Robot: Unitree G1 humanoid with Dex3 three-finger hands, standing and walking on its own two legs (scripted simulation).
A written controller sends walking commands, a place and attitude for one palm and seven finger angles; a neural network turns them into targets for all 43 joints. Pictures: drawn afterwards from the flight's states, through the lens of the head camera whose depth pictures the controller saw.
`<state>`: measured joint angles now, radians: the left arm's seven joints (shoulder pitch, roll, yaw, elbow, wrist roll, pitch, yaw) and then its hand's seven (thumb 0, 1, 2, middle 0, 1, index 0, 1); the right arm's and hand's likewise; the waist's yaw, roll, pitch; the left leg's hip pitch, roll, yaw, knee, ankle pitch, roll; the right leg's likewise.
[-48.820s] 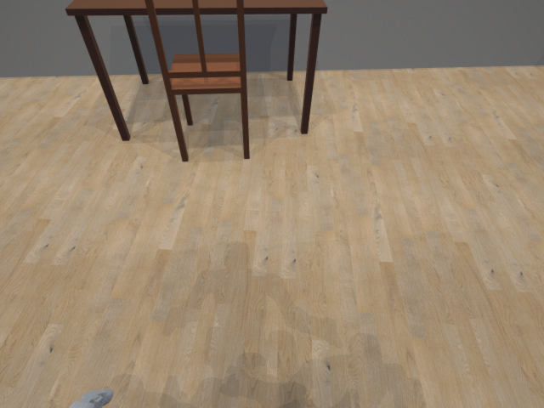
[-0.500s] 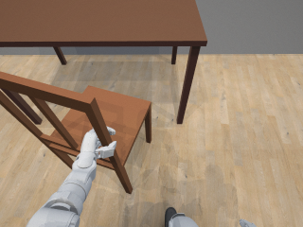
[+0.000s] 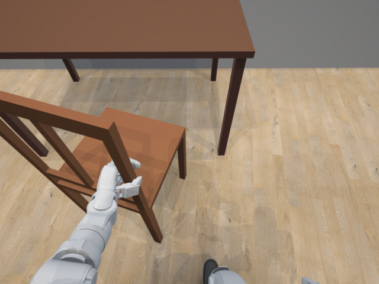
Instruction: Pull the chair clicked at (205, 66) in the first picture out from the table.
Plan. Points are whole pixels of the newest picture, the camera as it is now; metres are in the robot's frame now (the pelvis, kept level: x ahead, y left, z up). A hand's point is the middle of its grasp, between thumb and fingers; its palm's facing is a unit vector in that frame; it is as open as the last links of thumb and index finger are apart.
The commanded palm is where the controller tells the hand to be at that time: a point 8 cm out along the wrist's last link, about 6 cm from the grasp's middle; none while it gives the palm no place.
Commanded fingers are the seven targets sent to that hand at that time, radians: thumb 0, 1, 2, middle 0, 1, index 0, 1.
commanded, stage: step backward, pulling the chair out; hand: left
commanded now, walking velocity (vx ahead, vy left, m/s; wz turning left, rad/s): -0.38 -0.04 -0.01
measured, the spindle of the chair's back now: (68, 157) +0.43 +0.33 -0.06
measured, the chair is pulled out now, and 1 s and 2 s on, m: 0.24 0.24 0.24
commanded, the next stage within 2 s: stop walking, hand still on the chair in 0.30 s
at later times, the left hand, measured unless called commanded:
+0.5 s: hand (133, 184) +0.35 +0.14 -0.05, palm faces +0.04 -0.97 -0.22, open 6.1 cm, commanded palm +0.33 +0.19 -0.03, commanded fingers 0.00 0.90 0.90 -0.50 -1.45 -0.50 -1.45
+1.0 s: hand (133, 181) +0.36 +0.14 -0.05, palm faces +0.00 -0.98 -0.21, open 6.3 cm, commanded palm +0.34 +0.19 -0.03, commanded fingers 0.00 0.90 0.90 -0.50 -1.45 -0.50 -1.45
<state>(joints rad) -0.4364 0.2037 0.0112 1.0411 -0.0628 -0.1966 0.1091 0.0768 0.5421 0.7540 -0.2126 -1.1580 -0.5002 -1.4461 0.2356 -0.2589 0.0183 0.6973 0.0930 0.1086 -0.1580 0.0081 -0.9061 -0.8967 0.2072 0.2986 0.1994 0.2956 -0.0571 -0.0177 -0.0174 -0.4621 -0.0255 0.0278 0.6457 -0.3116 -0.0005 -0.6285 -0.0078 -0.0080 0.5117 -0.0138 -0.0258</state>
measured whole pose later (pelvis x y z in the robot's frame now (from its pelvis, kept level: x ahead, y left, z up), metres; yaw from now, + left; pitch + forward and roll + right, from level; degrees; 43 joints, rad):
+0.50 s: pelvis +0.01 +0.00 +0.00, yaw -1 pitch +6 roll +2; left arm -0.39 0.21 0.02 0.97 -0.07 -0.16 0.11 0.08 0.54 0.75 -0.21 -1.16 -0.50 -1.45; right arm 0.24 -0.24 0.02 0.66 0.09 0.12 -0.16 0.01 -0.91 -0.90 0.21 0.30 0.20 0.30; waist -0.06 -0.02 -0.01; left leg -0.44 -0.02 0.04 0.65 -0.33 0.00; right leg -0.62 0.00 0.00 0.54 -0.03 -0.03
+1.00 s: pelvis +0.08 +0.01 +0.02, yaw +0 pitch +3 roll +0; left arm -0.18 0.15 -0.06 0.85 -0.03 -0.09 0.08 0.11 0.51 0.77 -0.20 -1.24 -0.50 -1.45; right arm 0.25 -0.24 0.02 0.64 0.06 0.08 -0.15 0.01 -0.91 -0.90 0.21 0.30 0.20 0.30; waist -0.01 0.03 -0.04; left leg -0.18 0.00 0.00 0.50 -0.37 0.00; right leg -0.39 0.02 -0.03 0.48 -0.14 -0.03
